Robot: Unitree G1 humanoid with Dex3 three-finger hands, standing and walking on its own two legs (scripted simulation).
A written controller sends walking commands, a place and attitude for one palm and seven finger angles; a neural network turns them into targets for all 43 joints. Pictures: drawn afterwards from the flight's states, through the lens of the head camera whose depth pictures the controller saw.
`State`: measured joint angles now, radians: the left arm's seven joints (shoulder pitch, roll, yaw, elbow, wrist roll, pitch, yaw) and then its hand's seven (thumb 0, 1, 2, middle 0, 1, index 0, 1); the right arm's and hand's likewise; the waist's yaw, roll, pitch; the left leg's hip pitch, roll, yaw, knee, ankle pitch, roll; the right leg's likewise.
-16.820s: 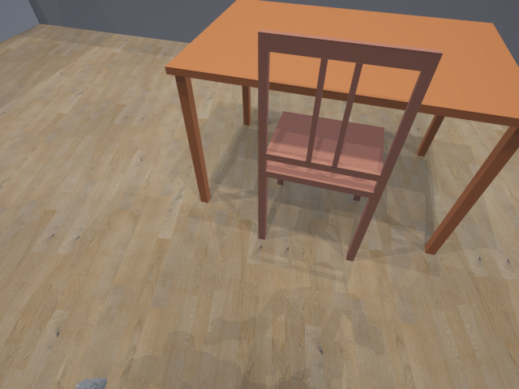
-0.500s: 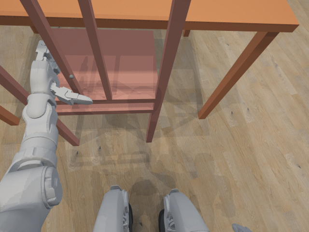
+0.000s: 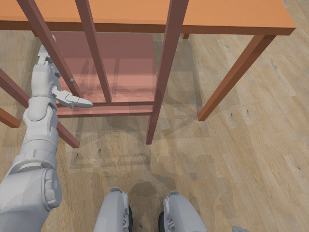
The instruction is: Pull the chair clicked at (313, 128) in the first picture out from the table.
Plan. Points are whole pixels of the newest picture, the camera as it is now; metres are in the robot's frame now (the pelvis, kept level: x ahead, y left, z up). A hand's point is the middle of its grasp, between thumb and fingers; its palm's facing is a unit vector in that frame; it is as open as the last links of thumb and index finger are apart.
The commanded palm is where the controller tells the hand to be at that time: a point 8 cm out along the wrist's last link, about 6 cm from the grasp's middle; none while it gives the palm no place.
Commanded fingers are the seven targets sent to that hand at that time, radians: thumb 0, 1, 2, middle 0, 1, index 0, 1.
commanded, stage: hook a spindle and tug to test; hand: left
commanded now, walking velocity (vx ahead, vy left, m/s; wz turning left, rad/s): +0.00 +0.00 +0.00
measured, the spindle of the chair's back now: (60, 64) +0.51 +0.21 +0.06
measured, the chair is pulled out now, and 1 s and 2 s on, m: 0.00 0.00 0.02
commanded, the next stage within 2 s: step backward, pulling the chair out in 1.48 s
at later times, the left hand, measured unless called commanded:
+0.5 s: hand (74, 81) +0.48 +0.18 +0.03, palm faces +0.04 -1.00 -0.03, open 12.7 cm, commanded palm +0.46 +0.22 +0.03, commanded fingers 0.00 0.17 0.59 -0.50 -1.45 -0.50 -1.45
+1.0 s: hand (73, 80) +0.48 +0.19 +0.04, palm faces +0.05 -1.00 -0.02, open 5.0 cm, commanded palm +0.45 +0.22 +0.03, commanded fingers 0.00 0.90 0.90 -0.50 -1.45 -0.50 -1.45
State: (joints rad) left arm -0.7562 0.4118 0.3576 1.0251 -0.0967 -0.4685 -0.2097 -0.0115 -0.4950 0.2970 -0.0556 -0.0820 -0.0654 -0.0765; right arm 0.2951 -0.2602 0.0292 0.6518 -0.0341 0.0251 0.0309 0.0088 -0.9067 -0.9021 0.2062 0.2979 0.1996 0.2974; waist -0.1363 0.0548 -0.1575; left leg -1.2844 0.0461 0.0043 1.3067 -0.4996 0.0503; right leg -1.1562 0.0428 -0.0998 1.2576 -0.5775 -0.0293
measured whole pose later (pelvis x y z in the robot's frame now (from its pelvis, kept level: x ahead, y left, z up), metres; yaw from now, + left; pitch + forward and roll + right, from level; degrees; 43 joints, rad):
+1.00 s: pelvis +0.00 +0.00 +0.00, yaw +0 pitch +27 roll -5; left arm -0.70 0.38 0.35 0.96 -0.12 -0.47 -0.17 0.01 0.77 0.82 -0.47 -1.43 -0.45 -1.44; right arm 0.29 -0.26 0.02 0.64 -0.03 0.03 0.04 0.01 -0.91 -0.90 0.21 0.30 0.20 0.30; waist -0.13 0.06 -0.16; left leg -1.27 0.04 0.01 1.30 -0.50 0.05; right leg -1.14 0.04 -0.09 1.25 -0.58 -0.02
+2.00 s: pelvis +0.06 +0.01 +0.11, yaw +1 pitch +14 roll -3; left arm -0.59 0.24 0.14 1.05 -0.07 -0.19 0.05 0.04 0.77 0.81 -0.31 -1.07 -0.49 -1.44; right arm 0.27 -0.26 0.01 0.66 0.04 0.12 -0.09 0.01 -0.91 -0.90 0.21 0.30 0.20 0.30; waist -0.09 0.05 0.00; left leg -0.60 0.00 0.03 0.67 -0.31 0.05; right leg -0.49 0.03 -0.05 0.61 -0.33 0.00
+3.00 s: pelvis -0.06 +0.00 +0.11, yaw +0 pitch +2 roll -1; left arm -0.58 0.19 0.01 1.05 -0.08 -0.16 0.09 0.01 0.74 0.78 -0.25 -1.12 -0.50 -1.44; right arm 0.17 -0.26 0.00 0.74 0.05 -0.05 -0.13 0.01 -0.91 -0.90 0.20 0.30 0.20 0.30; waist -0.06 0.03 0.18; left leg -0.47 0.00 0.04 0.51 -0.08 0.05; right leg -0.44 0.02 -0.04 0.64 -0.39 -0.02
